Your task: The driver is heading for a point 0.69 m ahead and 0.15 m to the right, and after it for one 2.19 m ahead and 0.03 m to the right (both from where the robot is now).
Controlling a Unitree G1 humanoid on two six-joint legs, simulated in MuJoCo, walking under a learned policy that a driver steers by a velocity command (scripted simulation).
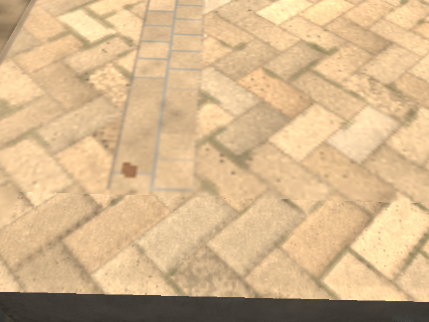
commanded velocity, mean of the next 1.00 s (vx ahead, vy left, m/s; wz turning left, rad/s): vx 1.00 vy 0.00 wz -0.54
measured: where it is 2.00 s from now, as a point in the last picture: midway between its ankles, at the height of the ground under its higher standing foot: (314, 23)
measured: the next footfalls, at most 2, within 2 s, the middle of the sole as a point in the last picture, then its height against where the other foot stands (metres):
left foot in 0.24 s outside the picture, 0.21 m higher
right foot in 0.74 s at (247, 220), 0.21 m higher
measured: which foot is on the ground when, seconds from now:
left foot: up 0.00-0.22, down 0.24-0.76, up 0.78-1.00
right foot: down 0.00-0.24, up 0.26-0.72, down 0.74-1.00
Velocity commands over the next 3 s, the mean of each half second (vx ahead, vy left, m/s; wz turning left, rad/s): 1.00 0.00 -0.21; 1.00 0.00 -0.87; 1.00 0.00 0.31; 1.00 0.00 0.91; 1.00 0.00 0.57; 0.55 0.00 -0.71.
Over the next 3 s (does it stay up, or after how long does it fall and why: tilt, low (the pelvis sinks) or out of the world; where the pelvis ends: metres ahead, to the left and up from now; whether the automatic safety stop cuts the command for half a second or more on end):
stays up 2.25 0.11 0.43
